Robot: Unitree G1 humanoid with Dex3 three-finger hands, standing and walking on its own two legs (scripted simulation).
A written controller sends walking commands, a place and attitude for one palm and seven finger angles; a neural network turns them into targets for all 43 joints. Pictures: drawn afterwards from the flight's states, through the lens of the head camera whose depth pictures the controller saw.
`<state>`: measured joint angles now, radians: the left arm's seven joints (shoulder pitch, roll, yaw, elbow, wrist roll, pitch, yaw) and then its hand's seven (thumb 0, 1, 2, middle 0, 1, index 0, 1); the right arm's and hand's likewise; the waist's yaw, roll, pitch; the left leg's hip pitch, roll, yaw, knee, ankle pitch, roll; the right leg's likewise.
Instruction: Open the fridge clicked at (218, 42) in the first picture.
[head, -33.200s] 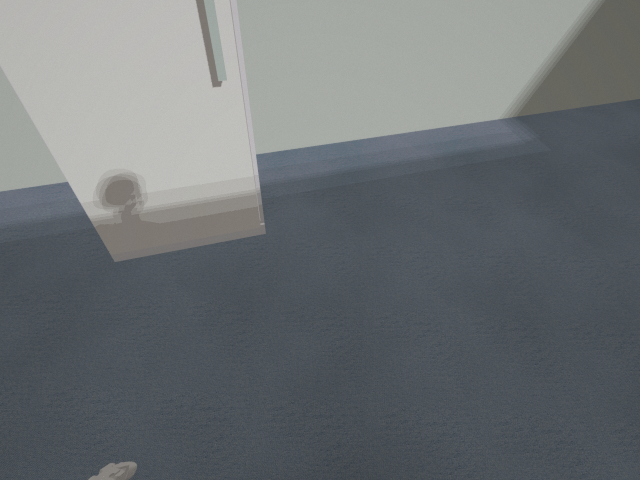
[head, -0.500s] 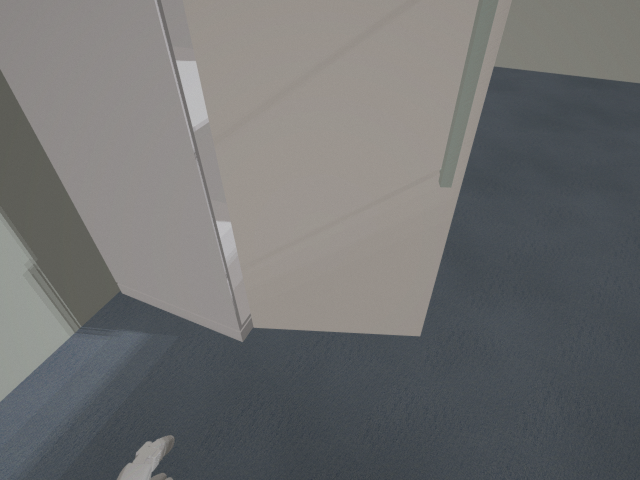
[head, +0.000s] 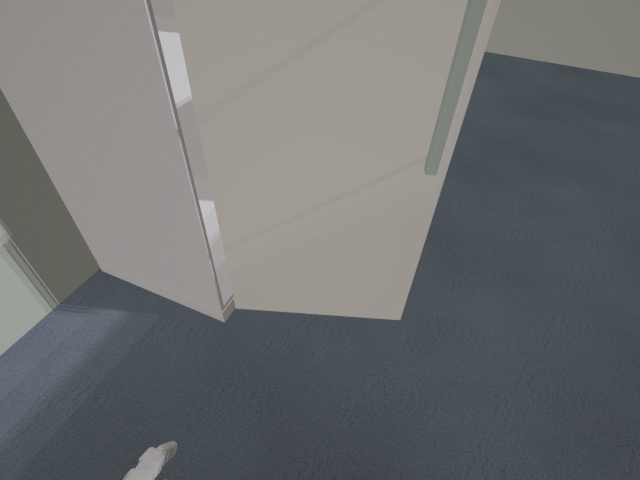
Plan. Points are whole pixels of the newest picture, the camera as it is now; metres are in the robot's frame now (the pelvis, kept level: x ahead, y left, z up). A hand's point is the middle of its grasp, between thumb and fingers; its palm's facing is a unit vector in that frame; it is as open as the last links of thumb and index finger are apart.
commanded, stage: let the arm hang, fingers relaxed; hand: right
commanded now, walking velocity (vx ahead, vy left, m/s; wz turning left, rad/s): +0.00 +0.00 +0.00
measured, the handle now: (455, 70) +0.78 -0.23 +0.20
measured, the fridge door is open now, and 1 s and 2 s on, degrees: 70 70 70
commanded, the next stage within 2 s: look to check the result in 1.12 s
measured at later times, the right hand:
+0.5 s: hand out of the picture +0.03 -0.22 -0.17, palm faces +0.10 +0.97 -0.22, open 7.1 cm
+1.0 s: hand out of the picture -0.01 -0.22 -0.17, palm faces +0.05 +0.98 -0.17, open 7.4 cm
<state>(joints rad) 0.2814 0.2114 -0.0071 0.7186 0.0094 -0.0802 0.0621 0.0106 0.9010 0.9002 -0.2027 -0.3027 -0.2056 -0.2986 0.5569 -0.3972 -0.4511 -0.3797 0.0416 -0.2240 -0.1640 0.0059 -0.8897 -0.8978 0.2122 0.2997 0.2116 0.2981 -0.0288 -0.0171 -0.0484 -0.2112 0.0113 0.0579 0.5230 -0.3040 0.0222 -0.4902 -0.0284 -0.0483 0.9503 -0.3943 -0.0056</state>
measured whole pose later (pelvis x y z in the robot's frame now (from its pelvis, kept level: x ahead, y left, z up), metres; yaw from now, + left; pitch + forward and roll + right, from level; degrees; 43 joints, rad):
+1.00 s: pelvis +0.01 -0.05 +0.01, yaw -3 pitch -1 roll +0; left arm 0.26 0.16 0.01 1.14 0.02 0.02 0.03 0.00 0.91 0.90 -0.20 -0.30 -0.20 -0.30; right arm 0.28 -0.16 0.01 1.14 -0.01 0.01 -0.02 0.00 -0.91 -0.90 0.20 0.30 0.20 0.29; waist 0.01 0.01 0.03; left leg -0.13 0.05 0.00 0.40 -0.25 -0.05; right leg -0.24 0.01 -0.09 0.41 -0.15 -0.05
